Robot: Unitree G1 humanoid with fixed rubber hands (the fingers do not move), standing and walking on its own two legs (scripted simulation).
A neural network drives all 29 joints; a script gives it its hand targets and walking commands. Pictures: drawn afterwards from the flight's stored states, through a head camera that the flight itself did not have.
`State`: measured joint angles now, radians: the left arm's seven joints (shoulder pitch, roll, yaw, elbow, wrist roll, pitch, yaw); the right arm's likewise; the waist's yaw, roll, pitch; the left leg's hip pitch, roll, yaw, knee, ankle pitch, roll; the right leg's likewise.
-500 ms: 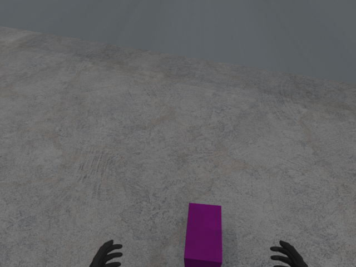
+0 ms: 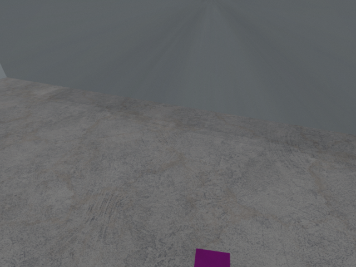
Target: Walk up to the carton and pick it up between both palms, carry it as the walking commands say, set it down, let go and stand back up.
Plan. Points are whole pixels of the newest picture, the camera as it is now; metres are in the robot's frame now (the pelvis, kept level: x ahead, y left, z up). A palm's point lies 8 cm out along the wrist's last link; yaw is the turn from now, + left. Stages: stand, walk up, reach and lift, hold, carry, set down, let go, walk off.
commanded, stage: stand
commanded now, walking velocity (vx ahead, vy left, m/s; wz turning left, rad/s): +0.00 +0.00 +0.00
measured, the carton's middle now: out of the picture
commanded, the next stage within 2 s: none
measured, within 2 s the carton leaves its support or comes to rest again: neither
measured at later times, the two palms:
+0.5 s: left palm out of the picture -0.06 +0.27 -0.13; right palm out of the picture -0.06 -0.29 -0.13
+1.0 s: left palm out of the picture -0.08 +0.27 -0.13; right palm out of the picture -0.06 -0.28 -0.12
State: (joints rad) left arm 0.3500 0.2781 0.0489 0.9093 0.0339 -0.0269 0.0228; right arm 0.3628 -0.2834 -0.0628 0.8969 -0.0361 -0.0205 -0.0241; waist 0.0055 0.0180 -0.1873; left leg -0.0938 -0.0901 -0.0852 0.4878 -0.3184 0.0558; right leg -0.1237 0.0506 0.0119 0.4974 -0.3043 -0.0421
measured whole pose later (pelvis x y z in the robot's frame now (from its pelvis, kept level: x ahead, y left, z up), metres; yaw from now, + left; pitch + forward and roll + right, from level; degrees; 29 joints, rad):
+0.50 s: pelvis -0.07 -0.01 +0.00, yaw +0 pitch -4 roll +0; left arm 0.36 0.29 0.03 1.05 0.03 -0.04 0.00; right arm 0.35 -0.31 -0.02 1.05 -0.02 -0.03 0.01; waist 0.00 0.01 -0.09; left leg -0.20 -0.08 -0.10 0.48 -0.20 0.04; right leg -0.21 0.06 0.01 0.46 -0.17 -0.05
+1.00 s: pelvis -0.10 -0.01 +0.00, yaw +1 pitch -4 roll +0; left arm 0.26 0.30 0.01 1.11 0.02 -0.03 -0.01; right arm 0.26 -0.31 0.00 1.07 -0.01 -0.02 0.01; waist 0.00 0.00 -0.02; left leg -0.24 -0.08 -0.09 0.47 -0.18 0.03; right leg -0.25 0.05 0.00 0.45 -0.15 -0.04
